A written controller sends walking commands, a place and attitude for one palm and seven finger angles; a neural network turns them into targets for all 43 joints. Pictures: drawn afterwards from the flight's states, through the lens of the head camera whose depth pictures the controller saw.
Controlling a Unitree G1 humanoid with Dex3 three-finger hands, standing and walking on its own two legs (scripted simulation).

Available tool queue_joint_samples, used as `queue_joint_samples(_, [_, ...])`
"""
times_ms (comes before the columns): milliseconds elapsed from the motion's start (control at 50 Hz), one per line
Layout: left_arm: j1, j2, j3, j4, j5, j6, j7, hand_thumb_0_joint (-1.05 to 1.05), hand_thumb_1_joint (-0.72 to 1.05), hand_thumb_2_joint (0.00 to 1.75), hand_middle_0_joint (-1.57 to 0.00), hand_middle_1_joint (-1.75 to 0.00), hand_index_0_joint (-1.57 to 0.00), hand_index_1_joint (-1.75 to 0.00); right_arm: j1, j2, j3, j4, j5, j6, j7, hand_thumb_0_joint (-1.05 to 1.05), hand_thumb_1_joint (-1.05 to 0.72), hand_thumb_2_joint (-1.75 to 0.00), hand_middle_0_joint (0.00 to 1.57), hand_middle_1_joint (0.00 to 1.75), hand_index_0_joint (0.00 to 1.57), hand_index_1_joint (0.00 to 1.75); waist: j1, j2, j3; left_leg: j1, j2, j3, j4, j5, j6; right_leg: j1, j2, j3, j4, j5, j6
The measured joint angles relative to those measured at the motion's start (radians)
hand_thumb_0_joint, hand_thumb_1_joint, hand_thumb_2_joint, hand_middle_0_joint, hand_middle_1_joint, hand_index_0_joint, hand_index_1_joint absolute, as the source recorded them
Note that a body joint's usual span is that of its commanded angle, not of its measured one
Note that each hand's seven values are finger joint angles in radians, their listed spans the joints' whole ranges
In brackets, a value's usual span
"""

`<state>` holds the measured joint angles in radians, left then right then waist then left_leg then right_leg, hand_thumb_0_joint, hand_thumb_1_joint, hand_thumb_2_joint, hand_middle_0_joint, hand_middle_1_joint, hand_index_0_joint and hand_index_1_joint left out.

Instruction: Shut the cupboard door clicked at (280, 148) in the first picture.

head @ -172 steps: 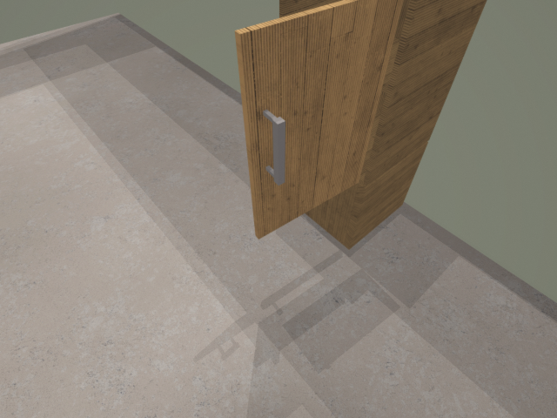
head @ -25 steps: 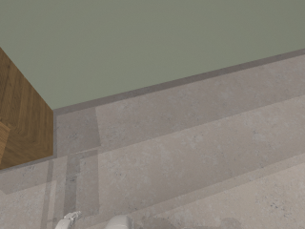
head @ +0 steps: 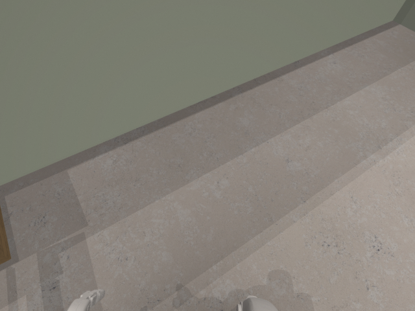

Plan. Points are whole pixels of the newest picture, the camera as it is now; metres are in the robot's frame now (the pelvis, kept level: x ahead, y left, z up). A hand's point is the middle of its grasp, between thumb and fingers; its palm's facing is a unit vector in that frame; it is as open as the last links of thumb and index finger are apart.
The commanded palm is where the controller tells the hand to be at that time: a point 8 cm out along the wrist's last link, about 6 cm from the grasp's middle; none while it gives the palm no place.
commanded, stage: walk around to get in front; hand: left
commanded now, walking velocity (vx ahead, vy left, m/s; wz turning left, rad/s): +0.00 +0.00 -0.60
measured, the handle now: out of the picture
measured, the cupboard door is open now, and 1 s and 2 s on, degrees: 84 84 84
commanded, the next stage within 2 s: walk to a spot facing it in 2.00 s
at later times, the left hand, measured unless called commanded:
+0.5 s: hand (141, 298) +0.15 +0.16 -0.18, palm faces -0.25 -0.95 -0.19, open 7.4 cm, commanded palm none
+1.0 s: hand (187, 263) +0.23 +0.06 -0.16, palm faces -0.54 -0.80 -0.27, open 7.4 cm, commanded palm none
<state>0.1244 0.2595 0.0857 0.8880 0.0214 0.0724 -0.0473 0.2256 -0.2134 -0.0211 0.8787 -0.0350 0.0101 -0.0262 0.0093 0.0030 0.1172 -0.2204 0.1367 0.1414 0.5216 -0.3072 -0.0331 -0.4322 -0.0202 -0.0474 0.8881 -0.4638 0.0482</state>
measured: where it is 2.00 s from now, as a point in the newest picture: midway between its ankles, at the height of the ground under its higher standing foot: (284, 295)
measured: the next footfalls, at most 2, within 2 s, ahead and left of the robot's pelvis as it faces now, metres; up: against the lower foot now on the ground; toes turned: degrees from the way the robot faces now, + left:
right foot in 0.08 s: +0.04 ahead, -0.13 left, +0.00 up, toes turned -7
left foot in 0.48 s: +0.10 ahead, +0.09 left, +0.00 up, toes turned -16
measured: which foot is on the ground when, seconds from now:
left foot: down 0.00-0.08, up 0.10-0.46, down 0.48-0.82, up 0.84-1.00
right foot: up 0.00-0.06, down 0.08-0.48, up 0.50-0.82, down 0.84-1.00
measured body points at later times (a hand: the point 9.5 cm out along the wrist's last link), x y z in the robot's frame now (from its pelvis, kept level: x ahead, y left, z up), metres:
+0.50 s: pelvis +0.03 -0.01 -0.01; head +0.08 -0.01 +0.44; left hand +0.17 +0.21 -0.17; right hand +0.06 -0.29 -0.13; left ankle +0.07 +0.10 -0.74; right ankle +0.00 -0.13 -0.73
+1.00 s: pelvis +0.03 -0.06 +0.00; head +0.07 -0.10 +0.44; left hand +0.26 +0.10 -0.14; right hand -0.07 -0.32 -0.15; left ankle +0.09 +0.08 -0.67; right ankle -0.03 -0.14 -0.74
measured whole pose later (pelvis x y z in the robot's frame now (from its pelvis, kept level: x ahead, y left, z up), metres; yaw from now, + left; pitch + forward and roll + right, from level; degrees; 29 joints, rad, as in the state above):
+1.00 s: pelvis +0.03 -0.06 +0.00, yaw -35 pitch +1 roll +1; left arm 0.16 0.22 0.06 0.89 0.02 0.03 -0.01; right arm 0.20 -0.27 -0.06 0.91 -0.02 0.06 -0.01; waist -0.01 0.01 0.10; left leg -0.46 0.09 0.06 1.05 -0.45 -0.08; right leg -0.27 0.01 0.02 0.54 -0.28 -0.03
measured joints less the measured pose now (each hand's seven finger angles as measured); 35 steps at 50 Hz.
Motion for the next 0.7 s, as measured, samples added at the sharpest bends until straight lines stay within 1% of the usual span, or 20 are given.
queue_joint_samples(40, [-0.007,-0.001,-0.004,0.0,0.0,-0.003,-0.002,0.01,0.91,0.9,-0.19,-0.3,-0.19,-0.3,0.011,-0.011,-0.006,0.005,0.001,0.003,0.004,0.0,-0.9,-0.9,0.2,0.3,0.2,0.3,-0.011,0.013,-0.001,0.002,0.015,0.024,0.03,-0.023,-0.013,0.05,0.0,-0.016,-0.113,0.029,-0.01])
queue_joint_samples(60, [-0.009,-0.001,-0.006,-0.002,0.0,-0.007,-0.003,0.01,0.91,0.9,-0.19,-0.3,-0.19,-0.3,0.019,-0.019,-0.01,0.007,0.003,0.005,0.007,0.0,-0.9,-0.9,0.2,0.3,0.2,0.3,-0.015,0.02,-0.003,-0.001,0.024,0.034,0.056,-0.04,-0.022,0.085,0.002,-0.025,-0.191,0.078,-0.018])
queue_joint_samples(80, [-0.005,0.004,-0.01,-0.009,0.001,-0.016,-0.003,0.01,0.91,0.9,-0.19,-0.3,-0.19,-0.3,0.031,-0.025,-0.014,0.008,0.008,0.008,0.01,0.0,-0.9,-0.9,0.2,0.3,0.2,0.3,-0.018,0.017,-0.012,-0.015,0.028,0.044,0.099,-0.063,-0.03,0.125,-0.001,-0.025,-0.277,0.173,-0.033])
queue_joint_samples(100, [-0.006,0.001,-0.011,-0.009,0.004,-0.029,0.003,0.01,0.91,0.9,-0.2,-0.3,-0.19,-0.3,0.028,-0.035,-0.02,0.015,0.013,0.016,0.011,0.0,-0.9,-0.9,0.2,0.3,0.2,0.3,-0.017,0.025,-0.011,-0.042,0.032,0.034,0.183,-0.12,-0.035,0.121,0.006,-0.017,-0.278,0.201,-0.051])
queue_joint_samples(120, [-0.009,-0.006,-0.013,-0.007,0.002,-0.039,0.012,0.0,0.91,0.9,-0.2,-0.3,-0.19,-0.3,0.016,-0.046,-0.025,0.025,0.017,0.029,0.008,0.0,-0.9,-0.9,0.2,0.3,0.2,0.3,-0.02,0.037,-0.004,-0.08,0.022,-0.004,0.291,-0.189,-0.036,0.112,0.016,-0.011,-0.251,0.179,-0.066])
queue_joint_samples(140, [-0.009,-0.012,-0.018,-0.006,-0.001,-0.044,0.018,0.0,0.91,0.9,-0.2,-0.3,-0.19,-0.3,0.006,-0.055,-0.028,0.032,0.022,0.041,0.005,0.0,-0.9,-0.9,0.2,0.3,0.2,0.3,-0.024,0.044,0.001,-0.12,0.004,-0.041,0.395,-0.228,-0.035,0.112,0.022,-0.005,-0.241,0.155,-0.077])
queue_joint_samples(180, [0.001,-0.021,-0.021,-0.008,-0.002,-0.043,0.03,0.0,0.91,0.9,-0.2,-0.3,-0.19,-0.3,-0.013,-0.061,-0.033,0.043,0.025,0.054,0.003,0.0,-0.9,-0.9,0.2,0.3,0.2,0.3,-0.024,0.04,0.002,-0.188,-0.025,-0.076,0.539,-0.216,-0.038,0.124,0.031,0.015,-0.268,0.146,-0.087])
queue_joint_samples(220, [0.014,-0.026,-0.022,-0.007,-0.003,-0.039,0.04,0.0,0.91,0.9,-0.2,-0.3,-0.2,-0.3,-0.033,-0.059,-0.035,0.042,0.024,0.057,0.007,0.0,-0.9,-0.9,0.2,0.3,0.2,0.3,-0.02,0.023,-0.002,-0.234,-0.043,-0.09,0.59,-0.168,-0.045,0.136,0.038,0.044,-0.315,0.175,-0.085])
queue_joint_samples(280, [0.034,-0.03,-0.027,-0.001,-0.001,-0.038,0.045,0.0,0.9,0.9,-0.2,-0.3,-0.2,-0.3,-0.059,-0.049,-0.035,0.025,0.025,0.051,0.012,0.0,-0.9,-0.9,0.2,0.3,0.2,0.3,-0.015,-0.004,-0.007,-0.257,-0.062,-0.104,0.538,-0.121,-0.052,0.148,0.05,0.086,-0.369,0.212,-0.092])
queue_joint_samples(380, [0.059,-0.042,-0.031,0.01,0.004,-0.032,0.04,0.0,0.9,0.9,-0.2,-0.3,-0.2,-0.3,-0.088,-0.033,-0.033,0.005,0.029,0.039,0.011,0.0,-0.9,-0.9,0.2,0.3,0.2,0.3,0.0,-0.024,-0.019,-0.215,-0.091,-0.124,0.353,-0.106,-0.049,0.148,0.076,0.145,-0.393,0.229,-0.086])
queue_joint_samples(420, [0.065,-0.043,-0.029,0.015,0.005,-0.028,0.039,0.0,0.9,0.9,-0.2,-0.3,-0.2,-0.3,-0.094,-0.024,-0.03,0.001,0.032,0.031,0.008,0.0,-0.9,-0.9,0.2,0.3,0.2,0.3,0.006,-0.032,-0.025,-0.176,-0.106,-0.127,0.254,-0.097,-0.043,0.141,0.086,0.166,-0.383,0.224,-0.079])
queue_joint_samples(460, [0.071,-0.041,-0.025,0.021,0.001,-0.022,0.039,0.0,0.9,0.9,-0.2,-0.3,-0.2,-0.3,-0.092,-0.017,-0.023,-0.004,0.035,0.018,0.004,0.0,-0.9,-0.9,0.2,0.3,0.2,0.3,0.006,-0.038,-0.035,-0.115,-0.114,-0.124,0.11,-0.026,-0.034,0.125,0.1,0.184,-0.354,0.209,-0.068])
queue_joint_samples(480, [0.078,-0.042,-0.023,0.019,-0.003,-0.017,0.039,0.0,0.9,0.9,-0.2,-0.3,-0.2,-0.3,-0.081,-0.02,-0.019,-0.011,0.033,0.007,0.003,0.0,-0.9,-0.9,0.2,0.3,0.2,0.3,0.004,-0.026,-0.05,-0.085,-0.102,-0.132,0.03,0.009,-0.016,0.106,0.118,0.185,-0.326,0.194,-0.062])
queue_joint_samples(500, [0.071,-0.035,-0.02,0.024,-0.006,-0.011,0.037,0.01,0.9,0.9,-0.2,-0.3,-0.2,-0.3,-0.078,-0.012,-0.017,-0.009,0.027,0.0,0.0,0.0,-0.9,-0.9,0.2,0.3,0.2,0.3,0.001,-0.036,-0.05,-0.089,-0.104,-0.127,0.036,0.014,0.004,0.078,0.116,0.18,-0.256,0.114,-0.054])
queue_joint_samples(520, [0.062,-0.026,-0.016,0.027,-0.006,-0.006,0.035,0.01,0.9,0.9,-0.2,-0.3,-0.2,-0.3,-0.075,-0.003,-0.012,-0.008,0.02,-0.002,-0.002,0.0,-0.9,-0.9,0.2,0.3,0.2,0.3,0.004,-0.048,-0.042,-0.088,-0.104,-0.115,0.052,0.007,0.02,0.045,0.109,0.163,-0.156,0.034,-0.044])
queue_joint_samples(540, [0.056,-0.018,-0.011,0.026,-0.004,-0.002,0.031,0.01,0.9,0.9,-0.2,-0.3,-0.2,-0.3,-0.069,0.005,-0.004,-0.009,0.014,-0.002,-0.003,0.0,-0.9,-0.9,0.2,0.3,0.2,0.3,0.008,-0.056,-0.036,-0.079,-0.099,-0.101,0.053,0.002,0.03,0.012,0.101,0.141,-0.053,-0.009,-0.034])
queue_joint_samples(580, [0.044,-0.006,0.0,0.025,0.002,-0.001,0.021,0.01,0.9,0.9,-0.2,-0.3,-0.2,-0.3,-0.048,0.017,0.006,-0.01,0.005,-0.005,-0.005,0.0,-0.9,-0.9,0.2,0.3,0.2,0.3,0.011,-0.057,-0.029,-0.054,-0.081,-0.084,0.028,0.006,0.033,-0.037,0.081,0.095,0.103,-0.032,-0.016])
queue_joint_samples(600, [0.039,-0.003,0.003,0.022,0.003,-0.001,0.017,0.01,0.9,0.9,-0.2,-0.3,-0.2,-0.3,-0.039,0.019,0.009,-0.01,0.003,-0.005,-0.006,0.0,-0.9,-0.9,0.2,0.3,0.2,0.3,0.012,-0.053,-0.026,-0.043,-0.071,-0.077,0.012,0.012,0.031,-0.053,0.069,0.076,0.151,-0.029,-0.009])
queue_joint_samples(640, [0.028,0.001,0.006,0.014,0.002,0.0,0.011,0.01,0.91,0.9,-0.2,-0.3,-0.2,-0.3,-0.023,0.021,0.01,-0.008,0.001,-0.004,-0.008,0.0,-0.9,-0.9,0.2,0.3,0.2,0.3,0.014,-0.038,-0.019,-0.023,-0.05,-0.06,-0.012,0.021,0.026,-0.063,0.044,0.048,0.178,-0.019,0.002])
queue_joint_samples(700, [0.017,0.002,0.005,0.007,0.001,0.001,0.004,0.01,0.91,0.9,-0.2,-0.3,-0.19,-0.3,-0.005,0.015,0.006,-0.003,0.0,-0.002,-0.005,0.0,-0.9,-0.9,0.2,0.3,0.2,0.3,0.008,-0.014,-0.011,-0.004,-0.022,-0.027,-0.019,0.016,0.015,-0.036,0.013,0.02,0.091,-0.004,0.004])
